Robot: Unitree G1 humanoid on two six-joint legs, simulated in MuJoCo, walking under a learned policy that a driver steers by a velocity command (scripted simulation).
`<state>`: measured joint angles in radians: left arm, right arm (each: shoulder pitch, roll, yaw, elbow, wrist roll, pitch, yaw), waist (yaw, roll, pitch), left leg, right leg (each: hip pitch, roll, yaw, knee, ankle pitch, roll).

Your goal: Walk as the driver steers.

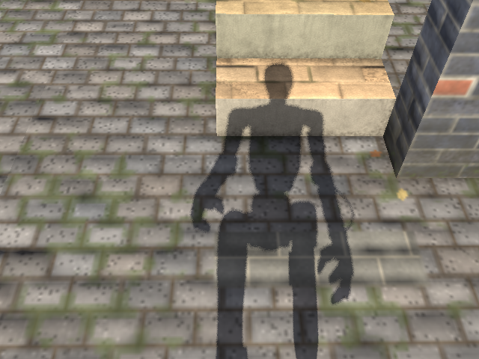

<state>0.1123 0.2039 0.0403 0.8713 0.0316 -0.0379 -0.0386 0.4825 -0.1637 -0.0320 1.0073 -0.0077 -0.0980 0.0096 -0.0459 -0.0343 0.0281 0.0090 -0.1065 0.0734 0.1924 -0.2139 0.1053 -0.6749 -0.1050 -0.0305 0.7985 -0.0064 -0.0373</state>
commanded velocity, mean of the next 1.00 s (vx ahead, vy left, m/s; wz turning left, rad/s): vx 0.50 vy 0.00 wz -0.34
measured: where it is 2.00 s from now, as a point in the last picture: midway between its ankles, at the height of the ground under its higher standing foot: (290, 211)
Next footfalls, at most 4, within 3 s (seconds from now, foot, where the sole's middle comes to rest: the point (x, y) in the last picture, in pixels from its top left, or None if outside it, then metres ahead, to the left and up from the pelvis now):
0.20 right None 0.29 -0.10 -0.78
0.74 left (241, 311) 0.63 -0.02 -0.78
1.26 right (329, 258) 0.80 -0.30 -0.78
1.86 left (266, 181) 1.12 -0.13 -0.78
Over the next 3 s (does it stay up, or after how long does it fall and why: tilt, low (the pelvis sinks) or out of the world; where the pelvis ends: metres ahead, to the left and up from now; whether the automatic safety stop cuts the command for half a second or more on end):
stays up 1.18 -0.13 0.00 its command is cut before an obstacle after 1.4 s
